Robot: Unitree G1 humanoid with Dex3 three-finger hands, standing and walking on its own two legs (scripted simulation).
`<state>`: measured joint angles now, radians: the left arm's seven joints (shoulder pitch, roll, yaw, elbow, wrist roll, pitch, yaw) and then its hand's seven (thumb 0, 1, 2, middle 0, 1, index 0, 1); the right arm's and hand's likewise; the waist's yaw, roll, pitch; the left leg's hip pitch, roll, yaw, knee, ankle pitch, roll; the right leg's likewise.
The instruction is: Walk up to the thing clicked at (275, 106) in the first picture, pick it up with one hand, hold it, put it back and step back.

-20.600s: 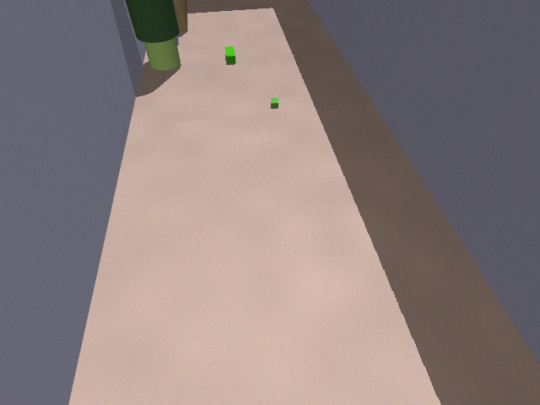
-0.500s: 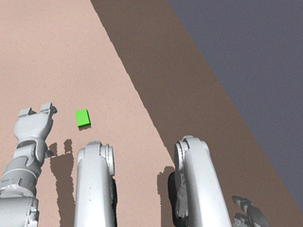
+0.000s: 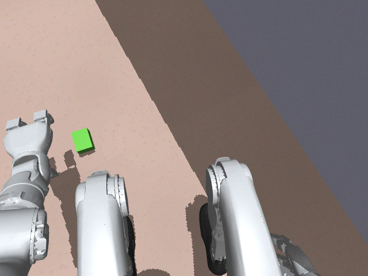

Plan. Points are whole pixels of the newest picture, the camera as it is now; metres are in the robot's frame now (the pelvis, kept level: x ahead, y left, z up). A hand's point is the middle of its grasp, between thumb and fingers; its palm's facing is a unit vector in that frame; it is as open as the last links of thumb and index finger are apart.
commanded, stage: rise first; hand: left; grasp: from above
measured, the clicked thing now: (83, 141) +0.46 +0.26 -0.34
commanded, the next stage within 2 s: approach in 0.48 s
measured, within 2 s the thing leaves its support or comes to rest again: neither
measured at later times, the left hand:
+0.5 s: hand (48, 151) +0.40 +0.30 -0.20, palm faces -0.40 -0.13 -0.91, open 14.0 cm
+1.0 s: hand (79, 121) +0.48 +0.24 -0.23, palm faces -0.37 -0.14 -0.92, open 14.3 cm
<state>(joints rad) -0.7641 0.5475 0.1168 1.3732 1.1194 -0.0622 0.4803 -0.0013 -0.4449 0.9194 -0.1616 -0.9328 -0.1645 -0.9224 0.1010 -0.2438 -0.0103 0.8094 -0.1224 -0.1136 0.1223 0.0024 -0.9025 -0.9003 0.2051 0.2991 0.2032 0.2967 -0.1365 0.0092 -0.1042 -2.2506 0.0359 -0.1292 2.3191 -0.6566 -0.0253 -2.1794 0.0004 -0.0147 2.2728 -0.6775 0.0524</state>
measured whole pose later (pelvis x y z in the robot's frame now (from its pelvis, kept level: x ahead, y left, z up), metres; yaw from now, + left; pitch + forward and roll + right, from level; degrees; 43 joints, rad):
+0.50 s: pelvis +0.01 +0.00 -0.02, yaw -1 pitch +34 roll -6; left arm -0.75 0.57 0.14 1.36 1.16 -0.10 0.52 0.00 -0.50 0.97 -0.14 -0.93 -0.13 -0.93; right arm 0.10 -0.26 -0.03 0.81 -0.13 -0.10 0.15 0.00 -0.90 -0.90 0.20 0.30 0.20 0.30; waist -0.15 -0.01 -0.09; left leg -2.30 0.03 -0.14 2.38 -0.68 -0.03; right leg -2.22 0.00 -0.01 2.33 -0.70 0.05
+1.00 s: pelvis +0.01 +0.00 -0.04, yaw -3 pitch +33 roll -8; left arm -1.08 0.70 0.15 1.69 1.22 -0.08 0.62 0.00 -0.56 1.02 -0.10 -0.97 -0.08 -0.98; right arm 0.13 -0.29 0.08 0.80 -0.21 -0.15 0.19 0.00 -0.90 -0.89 0.20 0.30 0.20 0.30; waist -0.31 -0.04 0.00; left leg -2.36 0.03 -0.19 2.45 -0.67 -0.04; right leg -2.28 0.02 -0.05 2.37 -0.68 0.05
